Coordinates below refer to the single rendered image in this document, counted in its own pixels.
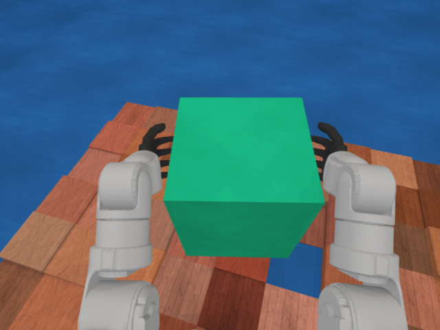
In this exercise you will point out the left robot hand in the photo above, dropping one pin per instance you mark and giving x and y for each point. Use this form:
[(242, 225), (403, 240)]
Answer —
[(151, 144)]

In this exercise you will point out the carton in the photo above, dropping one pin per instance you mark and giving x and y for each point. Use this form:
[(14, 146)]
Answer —
[(242, 178)]

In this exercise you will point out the left robot upper arm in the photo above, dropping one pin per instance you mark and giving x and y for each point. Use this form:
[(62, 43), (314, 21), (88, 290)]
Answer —
[(121, 305)]

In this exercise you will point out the right robot hand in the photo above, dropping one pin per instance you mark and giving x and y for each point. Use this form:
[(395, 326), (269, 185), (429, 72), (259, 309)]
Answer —
[(330, 146)]

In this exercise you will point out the left robot forearm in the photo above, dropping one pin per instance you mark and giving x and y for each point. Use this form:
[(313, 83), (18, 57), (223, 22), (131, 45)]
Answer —
[(123, 207)]

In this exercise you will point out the right robot upper arm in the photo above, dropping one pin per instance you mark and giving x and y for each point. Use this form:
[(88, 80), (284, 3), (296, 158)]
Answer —
[(343, 306)]

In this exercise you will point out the right robot forearm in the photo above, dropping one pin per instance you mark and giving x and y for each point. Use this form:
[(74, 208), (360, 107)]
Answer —
[(365, 203)]

